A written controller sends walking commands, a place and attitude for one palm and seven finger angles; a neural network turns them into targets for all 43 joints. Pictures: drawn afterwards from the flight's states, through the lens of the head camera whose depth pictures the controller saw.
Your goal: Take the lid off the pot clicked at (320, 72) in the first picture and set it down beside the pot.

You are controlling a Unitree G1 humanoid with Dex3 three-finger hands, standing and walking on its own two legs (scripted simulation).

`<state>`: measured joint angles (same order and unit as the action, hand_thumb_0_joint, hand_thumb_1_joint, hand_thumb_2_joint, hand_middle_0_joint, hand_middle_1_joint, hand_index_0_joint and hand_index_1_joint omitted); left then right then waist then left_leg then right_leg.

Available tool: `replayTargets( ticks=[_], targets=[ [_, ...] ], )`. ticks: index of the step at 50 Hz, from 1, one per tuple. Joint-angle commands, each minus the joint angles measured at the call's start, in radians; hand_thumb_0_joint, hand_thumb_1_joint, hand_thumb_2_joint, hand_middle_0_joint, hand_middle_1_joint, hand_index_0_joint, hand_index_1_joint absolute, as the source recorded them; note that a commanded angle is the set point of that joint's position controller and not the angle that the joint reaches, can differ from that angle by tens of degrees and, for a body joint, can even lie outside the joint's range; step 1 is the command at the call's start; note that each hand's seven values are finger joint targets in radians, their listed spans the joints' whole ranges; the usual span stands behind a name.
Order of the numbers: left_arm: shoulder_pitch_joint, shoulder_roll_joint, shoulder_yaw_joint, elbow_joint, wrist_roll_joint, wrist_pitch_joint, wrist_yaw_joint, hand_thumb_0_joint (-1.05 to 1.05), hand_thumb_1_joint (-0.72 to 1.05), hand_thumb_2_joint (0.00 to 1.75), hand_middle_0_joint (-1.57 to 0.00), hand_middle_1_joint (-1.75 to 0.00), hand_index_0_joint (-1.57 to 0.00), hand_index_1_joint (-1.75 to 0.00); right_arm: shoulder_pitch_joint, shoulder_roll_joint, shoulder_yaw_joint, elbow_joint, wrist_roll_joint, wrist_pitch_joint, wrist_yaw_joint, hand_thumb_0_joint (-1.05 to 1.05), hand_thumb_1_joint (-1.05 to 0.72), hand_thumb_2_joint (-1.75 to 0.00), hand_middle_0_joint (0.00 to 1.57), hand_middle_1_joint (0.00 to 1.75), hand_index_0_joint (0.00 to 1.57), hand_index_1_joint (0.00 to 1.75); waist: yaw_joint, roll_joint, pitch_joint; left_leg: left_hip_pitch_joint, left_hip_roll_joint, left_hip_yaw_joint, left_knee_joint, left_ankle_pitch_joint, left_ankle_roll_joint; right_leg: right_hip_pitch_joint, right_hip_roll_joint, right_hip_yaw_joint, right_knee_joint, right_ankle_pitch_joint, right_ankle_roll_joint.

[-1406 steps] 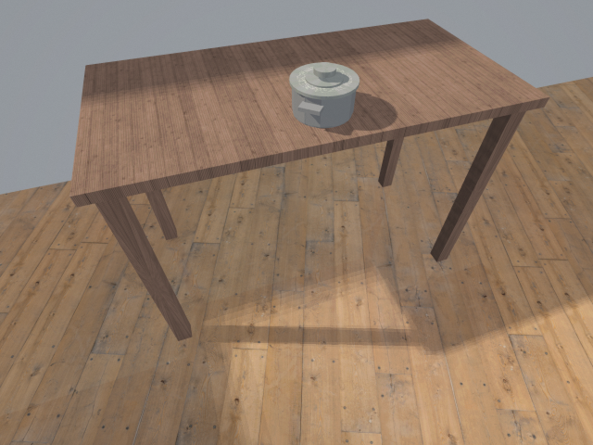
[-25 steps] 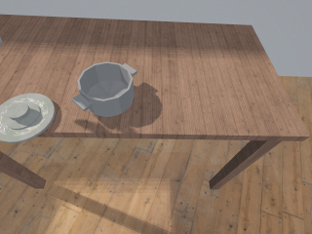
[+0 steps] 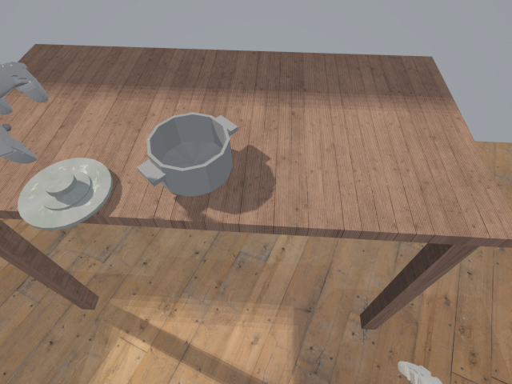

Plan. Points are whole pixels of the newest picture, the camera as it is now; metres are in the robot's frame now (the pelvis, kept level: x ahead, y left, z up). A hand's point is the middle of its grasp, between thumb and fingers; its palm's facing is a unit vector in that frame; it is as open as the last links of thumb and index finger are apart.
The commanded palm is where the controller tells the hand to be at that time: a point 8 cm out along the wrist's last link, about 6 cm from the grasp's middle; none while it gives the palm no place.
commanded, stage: draw the hand back to the body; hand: left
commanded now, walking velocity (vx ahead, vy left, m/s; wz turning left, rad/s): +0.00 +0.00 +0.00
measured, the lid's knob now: (60, 183) +0.45 +0.37 +0.03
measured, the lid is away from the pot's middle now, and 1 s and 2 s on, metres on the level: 0.24 0.24 0.24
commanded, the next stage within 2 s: step back with the hand held close in 1.74 s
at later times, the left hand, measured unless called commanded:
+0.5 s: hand (30, 117) +0.38 +0.27 +0.24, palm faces +0.52 -0.82 -0.24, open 9.8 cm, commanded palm +0.32 +0.30 +0.24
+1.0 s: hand (23, 180) +0.30 +0.25 +0.22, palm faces +0.50 -0.83 -0.25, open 7.6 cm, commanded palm +0.24 +0.28 +0.22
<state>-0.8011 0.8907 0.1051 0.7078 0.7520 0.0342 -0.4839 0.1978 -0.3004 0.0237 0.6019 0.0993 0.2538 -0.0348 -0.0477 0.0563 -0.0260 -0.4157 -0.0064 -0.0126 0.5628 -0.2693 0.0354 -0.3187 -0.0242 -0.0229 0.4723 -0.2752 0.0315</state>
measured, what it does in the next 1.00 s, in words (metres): stands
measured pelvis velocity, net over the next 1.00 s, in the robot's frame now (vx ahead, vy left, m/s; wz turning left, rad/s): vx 0.01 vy -0.04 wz -0.03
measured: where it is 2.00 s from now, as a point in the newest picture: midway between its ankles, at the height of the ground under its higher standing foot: outside the picture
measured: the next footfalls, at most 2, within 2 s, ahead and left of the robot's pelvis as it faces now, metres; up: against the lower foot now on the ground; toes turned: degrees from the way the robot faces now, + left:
none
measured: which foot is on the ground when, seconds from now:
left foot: down 0.00-1.00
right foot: down 0.00-1.00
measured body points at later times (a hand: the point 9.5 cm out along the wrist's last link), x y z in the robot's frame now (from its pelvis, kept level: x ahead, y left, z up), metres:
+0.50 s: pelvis +0.02 -0.04 +0.01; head +0.02 -0.06 +0.46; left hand +0.35 +0.31 +0.25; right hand +0.16 -0.30 -0.10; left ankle +0.00 +0.10 -0.73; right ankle -0.03 -0.15 -0.73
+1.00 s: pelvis +0.01 -0.04 +0.01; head +0.00 -0.06 +0.46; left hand +0.27 +0.29 +0.23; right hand +0.21 -0.27 -0.08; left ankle +0.00 +0.10 -0.73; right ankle -0.03 -0.15 -0.73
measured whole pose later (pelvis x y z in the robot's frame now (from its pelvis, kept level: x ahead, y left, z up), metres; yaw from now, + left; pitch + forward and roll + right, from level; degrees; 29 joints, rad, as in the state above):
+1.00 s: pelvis +0.01 -0.04 +0.01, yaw -2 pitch -4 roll +0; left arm -0.05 0.40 0.41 -0.06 -0.10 -0.03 0.08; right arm 0.12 -0.24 0.04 0.68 0.02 -0.04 -0.09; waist 0.06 0.05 0.02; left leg -0.07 0.03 0.01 0.34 -0.21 -0.02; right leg -0.02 0.01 0.00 0.32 -0.24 -0.01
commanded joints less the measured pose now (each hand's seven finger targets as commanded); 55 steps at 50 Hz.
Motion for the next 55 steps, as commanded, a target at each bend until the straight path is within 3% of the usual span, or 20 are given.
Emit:
replayTargets(
  ticks=[1, 2, 4, 5, 7, 10, 13, 17, 22, 24, 26, 29, 31, 38, 40, 44, 45, 48, 51, 55],
  targets=[
    [-0.356, 0.034, 0.182, -0.223, -0.629, -0.073, 0.330, 0.00, 0.02, 0.58, -0.33, -0.90, -0.33, -0.90, 0.047, -0.129, -0.026, -0.139, -0.005, -0.144, -0.033, 0.00, -0.90, -0.90, 0.20, 0.30, 0.20, 0.30, -0.008, 0.036, -0.280, 0.490, 0.066, -0.078, -0.125, 0.236, 0.005, -0.042, 0.065, -0.027, -0.097, 0.126, -0.083],
    [-0.316, 0.075, 0.247, -0.226, -0.679, -0.078, 0.386, 0.00, 0.02, 0.58, -0.33, -0.90, -0.33, -0.90, 0.033, -0.140, -0.024, -0.124, -0.012, -0.155, -0.046, 0.00, -0.90, -0.90, 0.20, 0.30, 0.20, 0.30, 0.005, -0.037, -0.289, 0.442, 0.053, -0.049, -0.130, 0.202, 0.015, 0.027, 0.063, -0.019, -0.104, 0.161, -0.079],
    [-0.319, 0.144, 0.341, -0.298, -0.736, -0.092, 0.463, 0.00, 0.02, 0.58, -0.33, -0.90, -0.33, -0.90, 0.005, -0.152, -0.019, -0.098, -0.026, -0.175, -0.063, 0.00, -0.90, -0.90, 0.20, 0.30, 0.20, 0.30, 0.025, -0.040, -0.306, 0.395, 0.033, 0.000, -0.134, 0.227, 0.014, 0.114, 0.058, -0.008, -0.112, 0.212, -0.075],
    [-0.363, 0.108, 0.318, -0.355, -0.747, -0.101, 0.486, 0.00, 0.04, 0.59, -0.32, -0.89, -0.32, -0.89, -0.004, -0.143, -0.016, -0.095, -0.028, -0.191, -0.066, 0.00, -0.90, -0.90, 0.20, 0.30, 0.20, 0.30, 0.019, 0.017, -0.304, 0.397, 0.030, 0.006, -0.147, 0.237, 0.005, 0.124, 0.052, -0.005, -0.114, 0.225, -0.073],
    [-0.297, 0.060, 0.327, -0.395, -0.770, -0.107, 0.524, 0.00, 0.09, 0.61, -0.32, -0.86, -0.32, -0.86, -0.013, -0.130, -0.016, -0.080, -0.035, -0.221, -0.065, 0.00, -0.90, -0.90, 0.20, 0.30, 0.20, 0.30, 0.031, 0.114, -0.283, 0.417, 0.030, 0.011, -0.156, 0.286, -0.005, 0.148, 0.052, -0.007, -0.120, 0.254, -0.077],
    [-0.164, 0.025, 0.359, -0.395, -0.795, -0.102, 0.556, 0.00, 0.15, 0.63, -0.31, -0.81, -0.31, -0.81, -0.027, -0.123, -0.015, -0.060, -0.043, -0.240, -0.061, 0.00, -0.90, -0.90, 0.20, 0.30, 0.20, 0.30, 0.044, 0.077, -0.211, 0.375, 0.029, 0.029, -0.172, 0.316, -0.005, 0.189, 0.054, -0.009, -0.132, 0.304, -0.072],
    [-0.142, 0.032, 0.386, -0.525, -0.808, -0.117, 0.571, 0.00, 0.22, 0.65, -0.30, -0.77, -0.30, -0.77, -0.047, -0.119, -0.019, -0.067, -0.048, -0.269, -0.057, 0.00, -0.90, -0.90, 0.20, 0.30, 0.20, 0.30, 0.057, 0.114, -0.266, 0.416, 0.024, 0.029, -0.177, 0.369, -0.004, 0.239, 0.052, -0.004, -0.131, 0.351, -0.070],
    [-0.002, -0.018, 0.388, -0.508, -0.822, -0.106, 0.574, 0.00, 0.31, 0.69, -0.28, -0.71, -0.28, -0.71, -0.065, -0.119, -0.027, -0.056, -0.052, -0.277, -0.055, 0.00, -0.90, -0.90, 0.20, 0.30, 0.20, 0.30, 0.063, -0.018, -0.217, 0.372, 0.017, 0.057, -0.183, 0.386, 0.008, 0.270, 0.050, -0.003, -0.133, 0.423, -0.055],
    [0.054, -0.049, 0.388, -0.648, -0.830, -0.114, 0.571, 0.00, 0.42, 0.72, -0.27, -0.63, -0.27, -0.63, -0.097, -0.109, -0.032, -0.064, -0.052, -0.290, -0.054, 0.00, -0.90, -0.90, 0.20, 0.30, 0.20, 0.30, 0.070, 0.032, -0.237, 0.410, 0.008, 0.068, -0.182, 0.411, 0.012, 0.285, 0.045, 0.002, -0.135, 0.462, -0.049],
    [0.105, -0.044, 0.413, -0.681, -0.833, -0.115, 0.574, 0.00, 0.46, 0.74, -0.26, -0.60, -0.26, -0.60, -0.106, -0.107, -0.036, -0.061, -0.055, -0.296, -0.053, 0.00, -0.90, -0.90, 0.20, 0.30, 0.20, 0.30, 0.077, 0.022, -0.240, 0.417, 0.005, 0.073, -0.175, 0.429, 0.015, 0.295, 0.043, 0.005, -0.137, 0.502, -0.045],
    [0.186, -0.042, 0.437, -0.651, -0.839, -0.105, 0.578, 0.00, 0.50, 0.76, -0.26, -0.57, -0.26, -0.57, -0.103, -0.107, -0.038, -0.055, -0.057, -0.293, -0.055, 0.00, -0.90, -0.90, 0.20, 0.30, 0.20, 0.30, 0.083, -0.045, -0.210, 0.390, 0.005, 0.078, -0.180, 0.414, 0.018, 0.300, 0.039, 0.005, -0.133, 0.526, -0.036],
    [0.192, -0.056, 0.435, -0.775, -0.841, -0.119, 0.574, 0.00, 0.57, 0.78, -0.25, -0.53, -0.25, -0.53, -0.130, -0.098, -0.040, -0.065, -0.058, -0.301, -0.055, 0.00, -0.90, -0.90, 0.20, 0.30, 0.20, 0.30, 0.087, -0.003, -0.242, 0.419, 0.000, 0.083, -0.174, 0.432, 0.017, 0.319, 0.035, 0.011, -0.133, 0.557, -0.034],
    [0.272, -0.084, 0.436, -0.763, -0.847, -0.112, 0.575, 0.00, 0.61, 0.80, -0.24, -0.50, -0.24, -0.50, -0.131, -0.093, -0.040, -0.063, -0.060, -0.305, -0.055, 0.00, -0.90, -0.90, 0.20, 0.30, 0.20, 0.30, 0.092, -0.016, -0.216, 0.413, 0.003, 0.085, -0.180, 0.422, 0.016, 0.311, 0.037, 0.006, -0.134, 0.537, -0.033],
    [0.342, -0.118, 0.441, -0.903, -0.853, -0.126, 0.580, 0.00, 0.77, 0.85, -0.22, -0.39, -0.22, -0.39, -0.167, -0.074, -0.037, -0.071, -0.067, -0.327, -0.060, 0.00, -0.90, -0.90, 0.20, 0.30, 0.20, 0.30, 0.099, 0.012, -0.197, 0.446, 0.002, 0.083, -0.194, 0.395, 0.014, 0.299, 0.042, 0.007, -0.159, 0.471, -0.036],
    [0.400, -0.165, 0.416, -0.862, -0.857, -0.120, 0.577, 0.00, 0.81, 0.87, -0.21, -0.36, -0.21, -0.36, -0.170, -0.070, -0.035, -0.061, -0.071, -0.329, -0.060, 0.00, -0.90, -0.90, 0.20, 0.30, 0.20, 0.30, 0.092, -0.025, -0.136, 0.426, 0.004, 0.084, -0.199, 0.368, 0.013, 0.269, 0.045, 0.003, -0.172, 0.437, -0.036],
    [0.424, -0.191, 0.400, -0.950, -0.859, -0.128, 0.574, 0.00, 0.90, 0.90, -0.20, -0.30, -0.20, -0.30, -0.191, -0.060, -0.031, -0.069, -0.075, -0.338, -0.064, 0.00, -0.90, -0.90, 0.20, 0.30, 0.20, 0.30, 0.092, -0.008, -0.127, 0.447, 0.003, 0.081, -0.207, 0.347, 0.012, 0.261, 0.048, 0.003, -0.190, 0.390, -0.039],
    [0.425, -0.203, 0.388, -0.973, -0.860, -0.130, 0.575, 0.00, 0.90, 0.90, -0.20, -0.30, -0.20, -0.30, -0.192, -0.059, -0.029, -0.071, -0.075, -0.340, -0.064, 0.00, -0.90, -0.90, 0.20, 0.30, 0.20, 0.30, 0.093, 0.015, -0.131, 0.451, 0.003, 0.075, -0.215, 0.337, 0.009, 0.264, 0.047, 0.002, -0.191, 0.368, -0.042],
    [0.522, -0.212, 0.403, -0.985, -0.861, -0.126, 0.575, 0.00, 0.90, 0.90, -0.20, -0.30, -0.20, -0.30, -0.195, -0.053, -0.029, -0.073, -0.082, -0.341, -0.067, 0.00, -0.90, -0.90, 0.20, 0.30, 0.20, 0.30, 0.103, -0.018, -0.121, 0.448, 0.004, 0.074, -0.219, 0.345, 0.009, 0.278, 0.049, 0.001, -0.190, 0.375, -0.042],
    [0.552, -0.227, 0.394, -1.093, -0.860, -0.141, 0.576, 0.00, 0.90, 0.90, -0.20, -0.30, -0.20, -0.30, -0.204, -0.046, -0.025, -0.082, -0.087, -0.351, -0.064, 0.00, -0.90, -0.90, 0.20, 0.30, 0.20, 0.30, 0.106, 0.035, -0.143, 0.470, 0.005, 0.063, -0.222, 0.367, 0.004, 0.294, 0.048, -0.001, -0.186, 0.380, -0.048],
    [0.637, -0.263, 0.372, -1.094, -0.862, -0.131, 0.570, 0.00, 0.90, 0.90, -0.20, -0.30, -0.20, -0.30, -0.213, -0.043, -0.024, -0.081, -0.091, -0.348, -0.064, 0.00, -0.90, -0.90, 0.20, 0.30, 0.20, 0.30, 0.103, -0.010, -0.077, 0.444, 0.010, 0.060, -0.233, 0.332, 0.002, 0.271, 0.048, -0.005, -0.201, 0.335, -0.047]
  ],
)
